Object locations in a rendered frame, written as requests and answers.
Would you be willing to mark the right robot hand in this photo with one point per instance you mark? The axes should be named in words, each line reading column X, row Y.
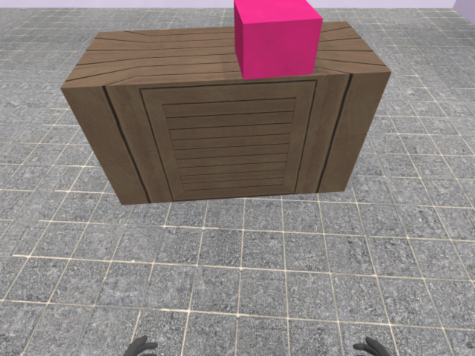
column 374, row 347

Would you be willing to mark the pedestal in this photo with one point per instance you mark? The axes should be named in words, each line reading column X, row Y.
column 170, row 118

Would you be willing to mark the carton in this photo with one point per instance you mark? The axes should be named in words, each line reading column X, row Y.
column 275, row 38

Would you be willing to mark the left robot hand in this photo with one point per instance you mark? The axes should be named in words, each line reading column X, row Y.
column 140, row 345

